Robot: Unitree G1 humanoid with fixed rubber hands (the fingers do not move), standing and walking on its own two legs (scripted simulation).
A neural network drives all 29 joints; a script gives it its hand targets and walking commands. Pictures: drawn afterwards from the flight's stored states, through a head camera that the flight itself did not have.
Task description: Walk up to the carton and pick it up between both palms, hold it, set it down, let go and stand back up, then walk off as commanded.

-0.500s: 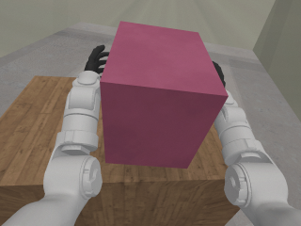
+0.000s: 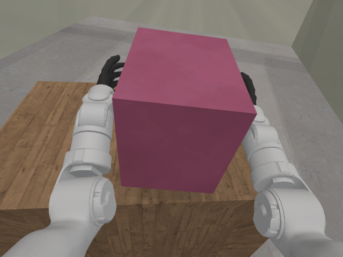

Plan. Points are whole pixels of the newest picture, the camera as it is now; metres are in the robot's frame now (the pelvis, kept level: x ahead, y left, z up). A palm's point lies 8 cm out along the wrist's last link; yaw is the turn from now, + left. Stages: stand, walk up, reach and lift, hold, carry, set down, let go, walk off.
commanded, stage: set down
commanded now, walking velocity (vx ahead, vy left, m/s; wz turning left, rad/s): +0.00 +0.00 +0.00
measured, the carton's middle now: (175, 110) +0.43 -0.02 +0.17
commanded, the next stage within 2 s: none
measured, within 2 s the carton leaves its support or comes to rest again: neither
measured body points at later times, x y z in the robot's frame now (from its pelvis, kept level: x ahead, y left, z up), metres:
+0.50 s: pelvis +0.00 +0.00 +0.00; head -0.01 +0.04 +0.45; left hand +0.46 +0.13 +0.19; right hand +0.41 -0.19 +0.18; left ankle +0.00 +0.11 -0.75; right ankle +0.01 -0.14 -0.75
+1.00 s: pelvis +0.01 +0.00 +0.00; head +0.01 +0.03 +0.45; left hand +0.47 +0.12 +0.18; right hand +0.42 -0.19 +0.15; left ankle +0.01 +0.11 -0.75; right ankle +0.01 -0.14 -0.75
